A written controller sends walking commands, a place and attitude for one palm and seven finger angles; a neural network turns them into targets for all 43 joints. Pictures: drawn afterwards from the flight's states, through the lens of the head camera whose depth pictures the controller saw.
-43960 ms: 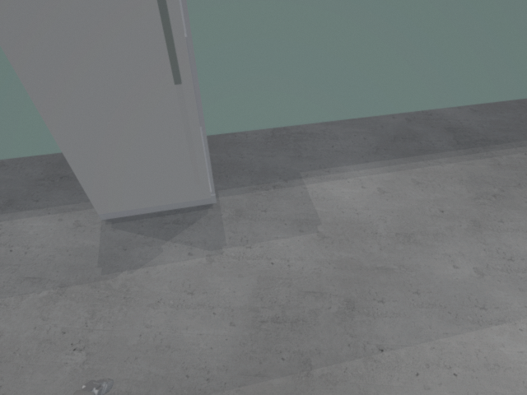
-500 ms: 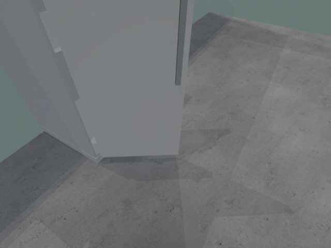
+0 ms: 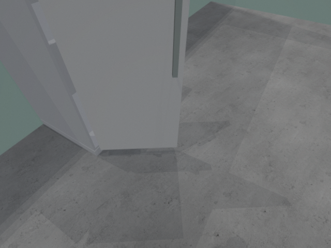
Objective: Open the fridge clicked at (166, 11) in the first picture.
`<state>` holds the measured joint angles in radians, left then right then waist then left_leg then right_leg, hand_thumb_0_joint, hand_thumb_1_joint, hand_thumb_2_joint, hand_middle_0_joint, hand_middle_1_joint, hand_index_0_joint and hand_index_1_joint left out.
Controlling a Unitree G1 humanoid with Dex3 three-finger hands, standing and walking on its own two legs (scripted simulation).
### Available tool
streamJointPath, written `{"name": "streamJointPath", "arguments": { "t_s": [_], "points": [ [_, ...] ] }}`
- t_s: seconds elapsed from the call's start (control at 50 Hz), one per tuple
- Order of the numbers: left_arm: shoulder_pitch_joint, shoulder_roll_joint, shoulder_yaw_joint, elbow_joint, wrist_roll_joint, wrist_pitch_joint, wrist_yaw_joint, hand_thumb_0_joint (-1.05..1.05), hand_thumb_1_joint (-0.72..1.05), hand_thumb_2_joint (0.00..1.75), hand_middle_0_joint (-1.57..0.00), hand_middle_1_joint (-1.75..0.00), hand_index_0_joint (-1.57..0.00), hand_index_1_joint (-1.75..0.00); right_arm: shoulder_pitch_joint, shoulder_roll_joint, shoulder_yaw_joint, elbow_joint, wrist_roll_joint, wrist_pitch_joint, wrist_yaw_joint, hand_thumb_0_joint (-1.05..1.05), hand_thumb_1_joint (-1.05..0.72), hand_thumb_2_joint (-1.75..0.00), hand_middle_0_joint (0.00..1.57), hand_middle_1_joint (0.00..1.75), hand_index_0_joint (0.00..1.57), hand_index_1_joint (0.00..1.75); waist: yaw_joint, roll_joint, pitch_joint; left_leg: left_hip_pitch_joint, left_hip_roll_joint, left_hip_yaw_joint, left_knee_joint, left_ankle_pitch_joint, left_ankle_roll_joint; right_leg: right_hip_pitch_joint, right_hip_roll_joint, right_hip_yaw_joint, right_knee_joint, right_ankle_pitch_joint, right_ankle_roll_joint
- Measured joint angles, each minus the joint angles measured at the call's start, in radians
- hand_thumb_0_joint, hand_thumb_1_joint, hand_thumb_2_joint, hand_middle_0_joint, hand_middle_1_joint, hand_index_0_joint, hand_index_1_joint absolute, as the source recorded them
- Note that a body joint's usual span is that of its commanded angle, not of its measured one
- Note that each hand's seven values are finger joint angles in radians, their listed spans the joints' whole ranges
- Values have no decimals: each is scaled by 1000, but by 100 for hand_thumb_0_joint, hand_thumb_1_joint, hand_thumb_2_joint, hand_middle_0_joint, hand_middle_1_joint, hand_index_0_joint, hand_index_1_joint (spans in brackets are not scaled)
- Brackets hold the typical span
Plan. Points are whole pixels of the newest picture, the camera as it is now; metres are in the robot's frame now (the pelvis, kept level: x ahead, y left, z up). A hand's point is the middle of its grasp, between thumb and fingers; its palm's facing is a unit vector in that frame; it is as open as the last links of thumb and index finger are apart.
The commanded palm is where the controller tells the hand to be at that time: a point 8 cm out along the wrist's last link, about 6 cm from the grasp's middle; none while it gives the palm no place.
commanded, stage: look to check the result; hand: right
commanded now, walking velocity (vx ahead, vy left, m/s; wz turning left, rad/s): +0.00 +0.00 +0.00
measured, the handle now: (176, 23) +0.83 +0.01 +0.17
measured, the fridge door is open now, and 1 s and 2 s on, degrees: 56 56 56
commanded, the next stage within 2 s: stand and wait in 0.26 s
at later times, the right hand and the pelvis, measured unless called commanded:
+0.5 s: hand out of the picture +0.06 -0.22 -0.17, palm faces -0.01 +0.96 -0.28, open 7.4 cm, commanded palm none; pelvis +0.00 +0.00 +0.00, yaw -1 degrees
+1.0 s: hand out of the picture +0.08 -0.22 -0.16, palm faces -0.01 +0.95 -0.32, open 7.4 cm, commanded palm none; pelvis +0.01 +0.02 +0.01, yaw -2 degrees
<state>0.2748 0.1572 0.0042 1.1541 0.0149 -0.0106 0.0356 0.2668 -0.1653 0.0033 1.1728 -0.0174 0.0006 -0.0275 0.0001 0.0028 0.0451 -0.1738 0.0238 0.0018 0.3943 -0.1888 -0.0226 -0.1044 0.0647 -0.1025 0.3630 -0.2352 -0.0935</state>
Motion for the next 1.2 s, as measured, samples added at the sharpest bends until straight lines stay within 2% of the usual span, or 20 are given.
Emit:
{"name": "streamJointPath", "arguments": {
  "t_s": [0.66,0.88,1.2],
  "points": [
    [-143,144,10,-9,0,1,-25,1,91,90,-20,-30,-20,-30,-156,-143,-7,-39,0,-10,19,0,-91,-90,20,30,20,30,7,2,14,40,-1,17,-55,19,6,38,1,19,-62,30,10],
    [-170,167,5,-11,-1,1,-30,1,91,90,-21,-30,-20,-30,-169,-158,-1,-35,2,-13,22,0,-91,-90,20,30,20,30,5,0,12,52,-8,29,-75,19,16,48,-6,31,-83,35,22],
    [-181,169,-1,-13,-2,3,-33,1,91,90,-21,-30,-20,-30,-173,-159,4,-34,4,-19,23,0,-91,-90,20,30,20,30,4,-1,3,75,-24,44,-96,14,33,62,-23,47,-95,30,41]
  ]
}}
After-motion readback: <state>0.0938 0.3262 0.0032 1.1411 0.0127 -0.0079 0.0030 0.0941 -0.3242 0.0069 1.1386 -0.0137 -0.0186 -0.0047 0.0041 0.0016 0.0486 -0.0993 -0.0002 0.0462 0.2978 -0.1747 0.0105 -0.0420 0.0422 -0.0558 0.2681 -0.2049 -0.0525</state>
